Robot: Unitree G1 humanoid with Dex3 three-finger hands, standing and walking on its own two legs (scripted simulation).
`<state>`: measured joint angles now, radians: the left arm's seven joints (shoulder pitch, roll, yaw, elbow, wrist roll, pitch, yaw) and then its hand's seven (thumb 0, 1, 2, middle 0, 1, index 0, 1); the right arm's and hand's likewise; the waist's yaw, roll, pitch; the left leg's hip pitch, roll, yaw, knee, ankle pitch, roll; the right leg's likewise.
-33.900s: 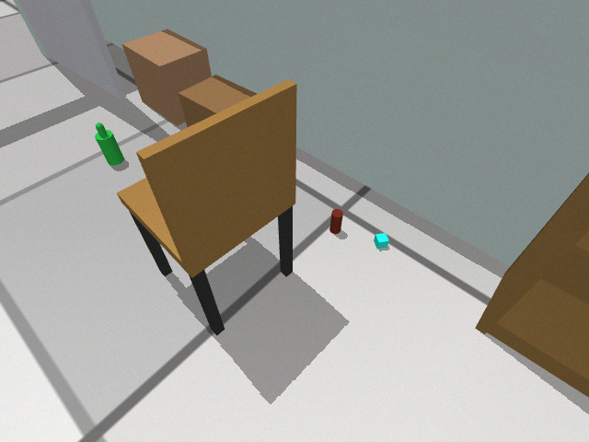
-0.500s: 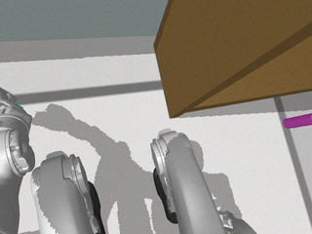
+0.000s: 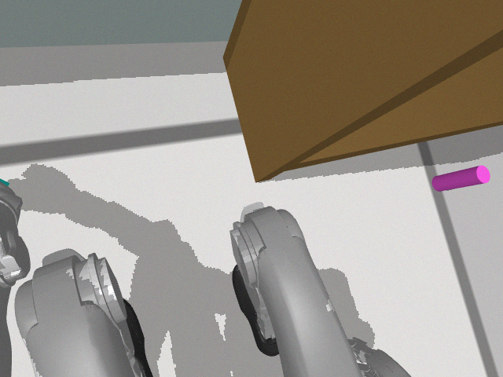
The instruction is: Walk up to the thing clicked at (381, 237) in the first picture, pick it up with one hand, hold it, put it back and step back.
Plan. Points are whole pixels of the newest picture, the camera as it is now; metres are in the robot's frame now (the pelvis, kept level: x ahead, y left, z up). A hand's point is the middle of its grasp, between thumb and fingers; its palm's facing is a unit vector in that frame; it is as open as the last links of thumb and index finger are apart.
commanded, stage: rest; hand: left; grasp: from above
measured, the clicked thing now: out of the picture +0.44 +0.34 -0.23
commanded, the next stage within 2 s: open in 1.32 s
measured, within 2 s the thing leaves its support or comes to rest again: rests again in 0.58 s
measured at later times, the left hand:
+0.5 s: hand out of the picture +0.44 +0.31 -0.23, palm faces -0.27 -0.37 -0.89, open 5.5 cm
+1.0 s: hand out of the picture +0.45 +0.31 -0.24, palm faces -0.28 -0.35 -0.89, open 5.4 cm
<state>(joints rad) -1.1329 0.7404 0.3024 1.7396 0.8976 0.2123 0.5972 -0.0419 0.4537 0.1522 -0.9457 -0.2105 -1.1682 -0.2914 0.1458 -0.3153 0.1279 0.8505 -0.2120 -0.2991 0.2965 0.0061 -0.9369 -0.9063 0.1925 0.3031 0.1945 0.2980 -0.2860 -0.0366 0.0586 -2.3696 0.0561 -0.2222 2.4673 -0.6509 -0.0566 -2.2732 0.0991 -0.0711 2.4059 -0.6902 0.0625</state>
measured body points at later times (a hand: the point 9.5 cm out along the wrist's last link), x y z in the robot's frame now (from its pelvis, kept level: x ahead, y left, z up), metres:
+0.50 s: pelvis +0.00 +0.01 +0.00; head +0.28 +0.08 +0.34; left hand +0.46 +0.33 -0.18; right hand +0.02 -0.24 -0.08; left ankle +0.08 +0.15 -0.27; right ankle +0.10 -0.12 -0.27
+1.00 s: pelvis +0.00 +0.01 +0.00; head +0.28 +0.10 +0.34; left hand +0.46 +0.33 -0.19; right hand +0.00 -0.23 -0.06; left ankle +0.08 +0.15 -0.27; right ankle +0.10 -0.12 -0.27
